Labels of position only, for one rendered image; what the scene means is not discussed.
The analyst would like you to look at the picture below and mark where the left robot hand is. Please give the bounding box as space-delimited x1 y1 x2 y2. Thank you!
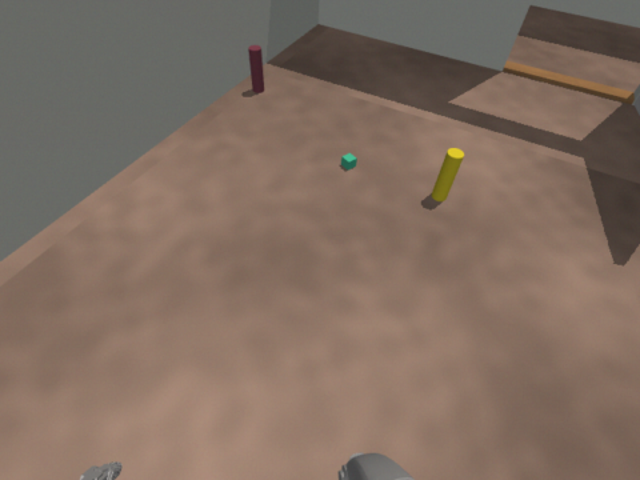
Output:
80 462 122 480

